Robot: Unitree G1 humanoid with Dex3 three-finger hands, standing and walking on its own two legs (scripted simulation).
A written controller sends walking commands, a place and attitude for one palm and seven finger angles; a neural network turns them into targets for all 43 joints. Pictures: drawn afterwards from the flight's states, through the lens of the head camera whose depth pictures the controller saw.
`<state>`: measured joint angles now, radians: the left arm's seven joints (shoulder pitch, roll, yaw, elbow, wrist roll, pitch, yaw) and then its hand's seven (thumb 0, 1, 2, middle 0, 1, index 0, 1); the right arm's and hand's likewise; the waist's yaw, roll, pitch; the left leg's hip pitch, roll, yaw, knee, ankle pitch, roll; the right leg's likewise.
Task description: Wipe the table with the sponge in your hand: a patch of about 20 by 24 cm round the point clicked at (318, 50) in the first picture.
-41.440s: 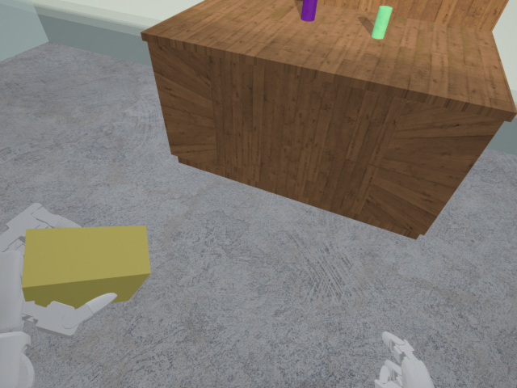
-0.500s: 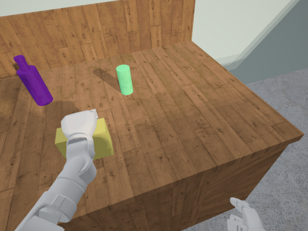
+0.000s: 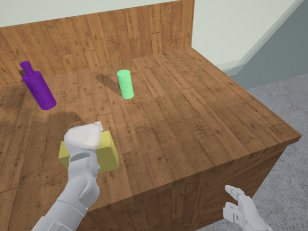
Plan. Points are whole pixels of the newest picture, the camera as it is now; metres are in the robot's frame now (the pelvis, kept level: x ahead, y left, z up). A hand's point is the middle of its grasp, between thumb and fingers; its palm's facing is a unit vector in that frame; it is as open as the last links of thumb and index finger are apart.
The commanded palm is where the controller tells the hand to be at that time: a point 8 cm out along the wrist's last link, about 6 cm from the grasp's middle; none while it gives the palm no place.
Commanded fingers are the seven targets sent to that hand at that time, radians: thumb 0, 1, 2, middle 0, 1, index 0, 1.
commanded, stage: wipe back along the middle lane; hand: left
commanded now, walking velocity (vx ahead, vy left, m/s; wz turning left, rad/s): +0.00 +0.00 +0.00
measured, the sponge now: (93, 158) +0.30 +0.23 +0.03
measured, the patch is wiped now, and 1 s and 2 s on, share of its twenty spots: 0.80 0.90 1.00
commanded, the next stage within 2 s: slide across to the third lane in 0.12 s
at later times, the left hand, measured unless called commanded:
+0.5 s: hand (96, 157) +0.28 +0.20 +0.07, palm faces +0.01 -0.07 -1.00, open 10.1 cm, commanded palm +0.26 +0.17 +0.12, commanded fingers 0.00 0.10 1.30 -1.20 -1.60 -1.20 -1.60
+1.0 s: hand (118, 149) +0.31 +0.14 +0.07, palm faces +0.01 -0.06 -1.00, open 10.0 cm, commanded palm +0.29 +0.13 +0.12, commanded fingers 0.00 0.10 1.30 -1.20 -1.60 -1.20 -1.60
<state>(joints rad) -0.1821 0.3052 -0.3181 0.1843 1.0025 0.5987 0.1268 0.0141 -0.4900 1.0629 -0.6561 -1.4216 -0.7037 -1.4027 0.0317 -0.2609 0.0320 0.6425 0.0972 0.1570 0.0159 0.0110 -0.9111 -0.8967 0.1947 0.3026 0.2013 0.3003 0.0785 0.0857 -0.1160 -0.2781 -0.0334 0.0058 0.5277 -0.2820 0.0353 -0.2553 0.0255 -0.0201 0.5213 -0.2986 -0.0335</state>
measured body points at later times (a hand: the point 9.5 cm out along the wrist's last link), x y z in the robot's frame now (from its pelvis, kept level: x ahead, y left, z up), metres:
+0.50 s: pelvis -0.02 -0.02 +0.00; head -0.05 -0.06 +0.45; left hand +0.28 +0.20 +0.12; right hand +0.23 -0.22 -0.08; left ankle -0.01 +0.10 -0.73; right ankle -0.02 -0.10 -0.73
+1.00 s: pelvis -0.03 -0.03 +0.00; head -0.06 -0.07 +0.45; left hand +0.30 +0.14 +0.12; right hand +0.21 -0.23 -0.09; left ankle -0.01 +0.10 -0.73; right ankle -0.02 -0.10 -0.73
